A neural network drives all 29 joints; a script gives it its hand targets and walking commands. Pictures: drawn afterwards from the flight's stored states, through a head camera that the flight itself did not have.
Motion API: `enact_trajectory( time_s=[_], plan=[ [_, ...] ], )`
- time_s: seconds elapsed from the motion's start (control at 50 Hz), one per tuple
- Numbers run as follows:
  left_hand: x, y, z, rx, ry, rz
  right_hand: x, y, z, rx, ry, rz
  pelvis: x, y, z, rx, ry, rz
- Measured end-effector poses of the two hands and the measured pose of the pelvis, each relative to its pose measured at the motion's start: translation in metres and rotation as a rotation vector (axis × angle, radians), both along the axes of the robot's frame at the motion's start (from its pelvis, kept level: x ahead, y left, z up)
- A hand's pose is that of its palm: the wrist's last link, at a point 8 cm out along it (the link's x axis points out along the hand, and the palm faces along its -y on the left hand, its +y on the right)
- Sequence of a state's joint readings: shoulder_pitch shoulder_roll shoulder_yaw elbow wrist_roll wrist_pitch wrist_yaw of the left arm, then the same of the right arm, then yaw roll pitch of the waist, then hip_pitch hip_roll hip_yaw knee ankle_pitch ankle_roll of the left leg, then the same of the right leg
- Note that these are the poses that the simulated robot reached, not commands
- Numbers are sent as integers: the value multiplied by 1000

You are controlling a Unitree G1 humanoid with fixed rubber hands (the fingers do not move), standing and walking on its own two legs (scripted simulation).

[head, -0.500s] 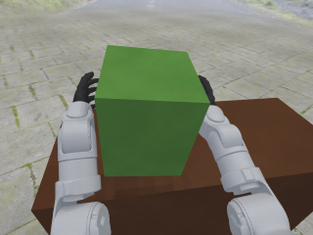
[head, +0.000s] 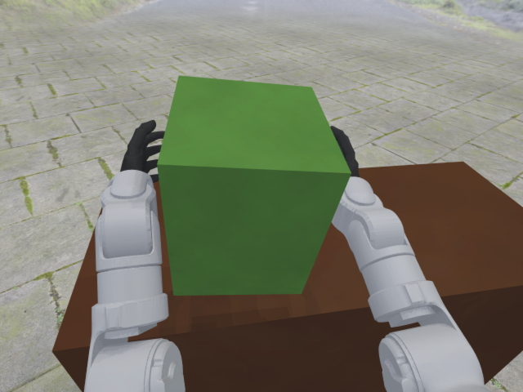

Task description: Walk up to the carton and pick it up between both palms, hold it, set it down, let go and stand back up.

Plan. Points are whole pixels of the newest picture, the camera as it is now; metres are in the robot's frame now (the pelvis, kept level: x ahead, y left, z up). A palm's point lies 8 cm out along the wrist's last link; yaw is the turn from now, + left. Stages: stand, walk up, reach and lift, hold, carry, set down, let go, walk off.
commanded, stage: hold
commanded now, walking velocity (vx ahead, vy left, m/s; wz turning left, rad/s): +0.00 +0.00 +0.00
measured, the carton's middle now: (243, 190) +0.38 +0.01 +0.19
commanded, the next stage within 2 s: none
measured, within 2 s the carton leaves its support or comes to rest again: neither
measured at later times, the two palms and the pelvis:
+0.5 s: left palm (135, 177) +0.36 +0.15 +0.23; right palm (342, 179) +0.36 -0.14 +0.22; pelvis +0.00 +0.00 +0.00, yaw +0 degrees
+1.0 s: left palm (135, 175) +0.36 +0.15 +0.23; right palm (341, 177) +0.36 -0.14 +0.22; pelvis +0.00 +0.00 +0.00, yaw +0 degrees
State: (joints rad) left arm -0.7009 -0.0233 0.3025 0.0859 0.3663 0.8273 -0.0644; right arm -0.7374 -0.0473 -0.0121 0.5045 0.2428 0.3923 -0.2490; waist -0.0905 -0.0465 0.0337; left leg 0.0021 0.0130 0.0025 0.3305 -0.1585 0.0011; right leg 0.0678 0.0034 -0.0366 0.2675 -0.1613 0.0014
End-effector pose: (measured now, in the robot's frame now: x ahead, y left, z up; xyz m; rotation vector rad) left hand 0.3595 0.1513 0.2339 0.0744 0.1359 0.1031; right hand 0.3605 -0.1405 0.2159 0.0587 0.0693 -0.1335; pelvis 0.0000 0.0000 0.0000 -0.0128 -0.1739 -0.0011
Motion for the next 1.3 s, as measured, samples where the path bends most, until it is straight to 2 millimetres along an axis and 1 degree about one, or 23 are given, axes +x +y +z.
enact_trajectory(
  time_s=[0.16,0.28,0.52,0.8,0.96,1.1,1.3],
  plan=[
    [3,-1,3,-3,1,2,3,-1,1,0,2,0,0,-2,0,2,8,-1],
    [1,1,2,-16,-9,4,2,1,5,-10,-8,2,2,-3,0,0,-5,6],
    [-1,3,-1,-10,1,2,-1,3,1,-6,3,-1,0,0,0,0,-1,2],
    [-1,3,3,-13,-7,9,1,3,3,-8,-5,4,-2,-1,0,1,2,0],
    [0,3,1,-12,-3,9,2,3,3,-13,-1,4,0,-2,0,0,2,4],
    [-1,3,1,-13,-10,7,1,2,4,-10,-8,3,1,-1,0,-1,-5,5],
    [-2,2,-1,-8,-5,3,-2,1,0,-9,-3,-1,1,0,0,-1,-2,2]
  ],
)
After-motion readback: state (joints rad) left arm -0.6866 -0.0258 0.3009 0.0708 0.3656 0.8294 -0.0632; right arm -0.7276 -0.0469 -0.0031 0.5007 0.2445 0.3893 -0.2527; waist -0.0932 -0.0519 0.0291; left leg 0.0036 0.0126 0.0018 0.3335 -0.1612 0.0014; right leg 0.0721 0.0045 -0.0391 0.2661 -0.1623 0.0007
